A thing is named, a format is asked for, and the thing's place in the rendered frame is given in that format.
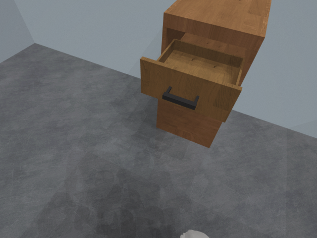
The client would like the drawer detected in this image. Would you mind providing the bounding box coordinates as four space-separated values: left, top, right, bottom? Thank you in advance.
140 39 245 122

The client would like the cabinet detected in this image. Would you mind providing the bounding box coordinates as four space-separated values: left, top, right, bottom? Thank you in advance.
156 0 271 148

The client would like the handle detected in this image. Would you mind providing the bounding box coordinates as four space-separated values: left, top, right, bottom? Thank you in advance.
162 86 199 110

